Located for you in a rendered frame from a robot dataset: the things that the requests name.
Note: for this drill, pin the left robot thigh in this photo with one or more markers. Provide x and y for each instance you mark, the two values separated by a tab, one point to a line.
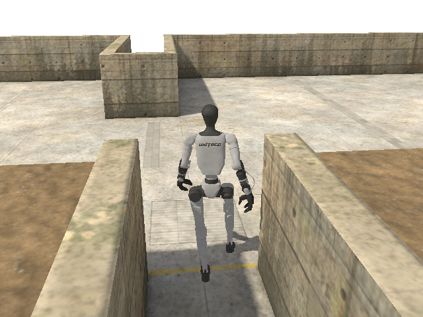
196	201

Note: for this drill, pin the robot thigh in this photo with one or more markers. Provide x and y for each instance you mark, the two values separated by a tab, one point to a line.
196	201
227	193

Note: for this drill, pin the robot right hand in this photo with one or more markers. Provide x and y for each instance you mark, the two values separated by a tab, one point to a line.
250	199

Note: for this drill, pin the left robot upper arm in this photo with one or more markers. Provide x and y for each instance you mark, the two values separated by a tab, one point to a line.
187	149

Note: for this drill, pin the right robot thigh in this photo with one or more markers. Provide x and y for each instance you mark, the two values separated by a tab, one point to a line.
227	193

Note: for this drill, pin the right robot upper arm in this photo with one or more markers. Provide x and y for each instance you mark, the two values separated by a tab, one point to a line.
234	150

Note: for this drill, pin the robot left hand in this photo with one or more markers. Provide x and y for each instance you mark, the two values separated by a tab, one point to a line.
186	181

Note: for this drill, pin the robot left forearm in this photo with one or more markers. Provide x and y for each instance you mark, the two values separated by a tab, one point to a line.
181	173

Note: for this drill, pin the robot right forearm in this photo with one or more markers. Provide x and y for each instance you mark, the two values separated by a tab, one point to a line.
241	174

